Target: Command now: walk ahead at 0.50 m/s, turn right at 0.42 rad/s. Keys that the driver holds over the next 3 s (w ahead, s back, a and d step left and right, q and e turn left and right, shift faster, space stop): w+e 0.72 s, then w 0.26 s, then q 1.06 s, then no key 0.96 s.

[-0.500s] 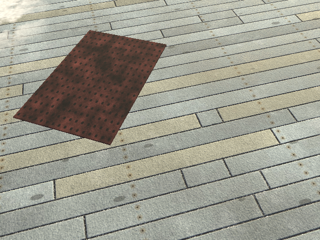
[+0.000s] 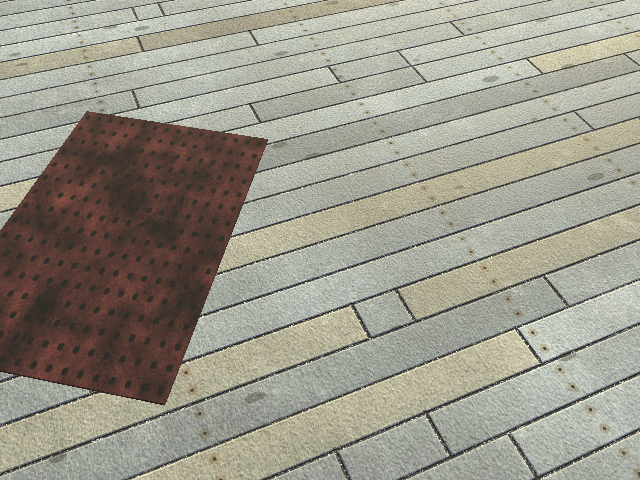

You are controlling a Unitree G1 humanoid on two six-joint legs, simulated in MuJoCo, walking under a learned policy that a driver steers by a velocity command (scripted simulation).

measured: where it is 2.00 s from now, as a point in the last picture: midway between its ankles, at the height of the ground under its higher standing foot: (403, 379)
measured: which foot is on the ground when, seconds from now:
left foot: down 0.00-0.36, up 0.38-0.82, down 0.84-1.00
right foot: up 0.00-0.34, down 0.36-0.86, up 0.88-1.00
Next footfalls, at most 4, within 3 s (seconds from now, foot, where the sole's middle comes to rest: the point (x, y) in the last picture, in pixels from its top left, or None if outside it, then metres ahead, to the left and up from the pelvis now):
0.36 right None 0.34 -0.16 -0.78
0.84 left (342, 401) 0.66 -0.05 -0.78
1.30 right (465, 371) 0.74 -0.34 -0.78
1.70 left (349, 363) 0.76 -0.07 -0.78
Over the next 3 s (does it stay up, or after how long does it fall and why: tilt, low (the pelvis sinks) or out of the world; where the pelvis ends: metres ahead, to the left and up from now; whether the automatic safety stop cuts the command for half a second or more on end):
stays up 0.69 -0.15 -0.01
